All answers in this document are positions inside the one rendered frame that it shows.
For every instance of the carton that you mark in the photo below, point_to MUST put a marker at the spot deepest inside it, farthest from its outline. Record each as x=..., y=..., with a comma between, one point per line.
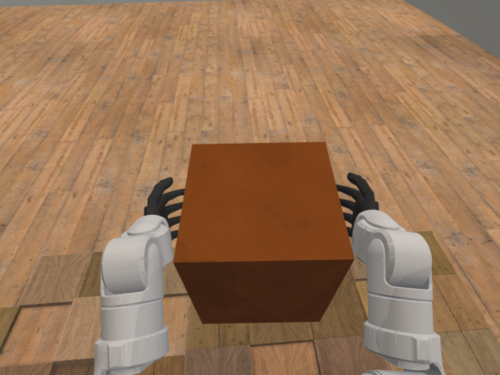
x=262, y=237

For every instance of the robot left forearm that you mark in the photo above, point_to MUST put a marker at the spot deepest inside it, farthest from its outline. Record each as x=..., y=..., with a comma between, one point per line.
x=133, y=334

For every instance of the robot left hand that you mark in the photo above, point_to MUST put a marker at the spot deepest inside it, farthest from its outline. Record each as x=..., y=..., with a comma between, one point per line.
x=157, y=201

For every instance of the robot right forearm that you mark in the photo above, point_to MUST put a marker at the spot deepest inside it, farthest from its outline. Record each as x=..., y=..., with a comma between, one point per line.
x=400, y=325

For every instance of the robot right hand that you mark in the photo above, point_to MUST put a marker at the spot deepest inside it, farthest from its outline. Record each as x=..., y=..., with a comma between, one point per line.
x=364, y=199

